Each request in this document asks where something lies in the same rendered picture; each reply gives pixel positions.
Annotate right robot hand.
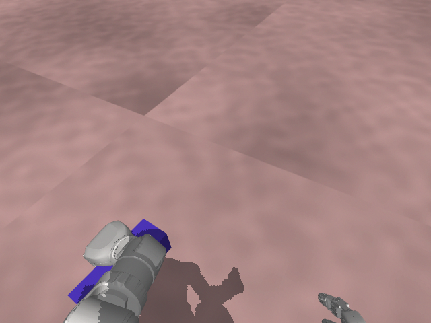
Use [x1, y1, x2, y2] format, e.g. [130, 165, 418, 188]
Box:
[318, 293, 366, 323]

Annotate left robot arm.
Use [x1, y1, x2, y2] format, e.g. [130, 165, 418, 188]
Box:
[63, 234, 166, 323]

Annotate left robot hand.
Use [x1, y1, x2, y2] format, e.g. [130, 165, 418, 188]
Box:
[83, 221, 132, 267]

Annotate carton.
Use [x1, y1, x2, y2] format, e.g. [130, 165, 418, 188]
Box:
[68, 219, 171, 304]

